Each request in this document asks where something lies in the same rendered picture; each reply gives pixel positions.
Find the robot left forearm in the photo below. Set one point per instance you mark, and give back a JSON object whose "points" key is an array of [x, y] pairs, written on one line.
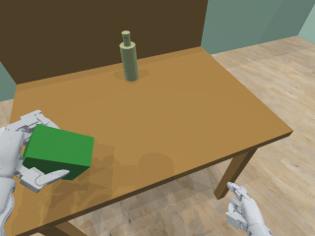
{"points": [[7, 201]]}

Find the right robot hand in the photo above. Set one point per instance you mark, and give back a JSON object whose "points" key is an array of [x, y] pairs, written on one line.
{"points": [[248, 212]]}

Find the table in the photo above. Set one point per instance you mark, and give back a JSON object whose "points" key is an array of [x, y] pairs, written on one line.
{"points": [[185, 113]]}

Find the sponge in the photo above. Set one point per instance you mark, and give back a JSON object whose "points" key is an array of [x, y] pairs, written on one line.
{"points": [[50, 149]]}

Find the robot right forearm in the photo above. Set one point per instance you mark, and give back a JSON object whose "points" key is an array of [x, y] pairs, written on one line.
{"points": [[259, 230]]}

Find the left robot hand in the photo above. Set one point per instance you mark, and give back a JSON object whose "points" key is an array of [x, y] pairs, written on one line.
{"points": [[12, 139]]}

